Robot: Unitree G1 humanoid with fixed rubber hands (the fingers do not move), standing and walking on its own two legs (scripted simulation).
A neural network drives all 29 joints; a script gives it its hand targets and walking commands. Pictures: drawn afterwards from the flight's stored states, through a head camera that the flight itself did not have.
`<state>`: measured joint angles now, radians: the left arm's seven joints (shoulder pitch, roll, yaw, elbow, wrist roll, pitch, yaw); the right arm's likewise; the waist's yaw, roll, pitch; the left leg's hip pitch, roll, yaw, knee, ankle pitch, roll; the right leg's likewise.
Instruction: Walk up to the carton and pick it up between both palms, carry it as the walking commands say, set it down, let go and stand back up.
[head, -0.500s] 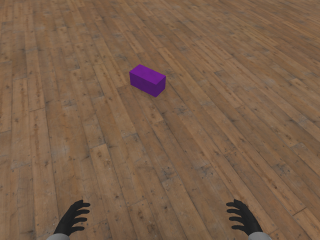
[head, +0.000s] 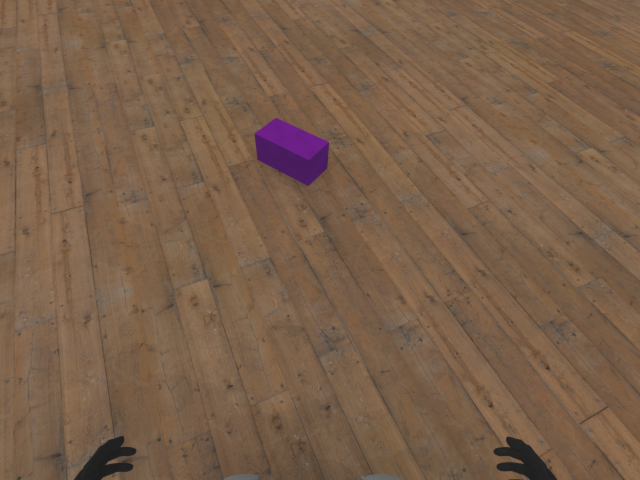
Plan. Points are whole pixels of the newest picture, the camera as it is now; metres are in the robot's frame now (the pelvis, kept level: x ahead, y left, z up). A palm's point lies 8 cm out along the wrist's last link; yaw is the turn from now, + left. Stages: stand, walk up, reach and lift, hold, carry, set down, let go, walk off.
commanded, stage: stand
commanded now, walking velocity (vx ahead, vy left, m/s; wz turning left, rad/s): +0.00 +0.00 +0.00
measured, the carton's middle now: (291, 151) +1.50 +0.10 -0.67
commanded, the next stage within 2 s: walk up in 1.70 s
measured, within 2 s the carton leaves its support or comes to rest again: neither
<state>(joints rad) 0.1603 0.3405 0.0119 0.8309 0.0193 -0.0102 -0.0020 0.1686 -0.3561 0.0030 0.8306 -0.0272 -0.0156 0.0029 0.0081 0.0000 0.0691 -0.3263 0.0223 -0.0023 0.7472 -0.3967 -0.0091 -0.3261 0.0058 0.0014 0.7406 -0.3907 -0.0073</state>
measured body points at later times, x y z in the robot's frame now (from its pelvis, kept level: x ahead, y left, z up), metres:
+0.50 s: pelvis +0.00 +0.01 +0.02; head +0.01 +0.00 +0.47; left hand +0.10 +0.30 -0.10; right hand +0.09 -0.29 -0.11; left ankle +0.00 +0.13 -0.71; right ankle +0.00 -0.12 -0.71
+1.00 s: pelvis +0.00 +0.01 +0.03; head +0.01 +0.01 +0.48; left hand +0.09 +0.31 -0.10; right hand +0.08 -0.29 -0.10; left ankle +0.00 +0.13 -0.71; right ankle +0.00 -0.12 -0.71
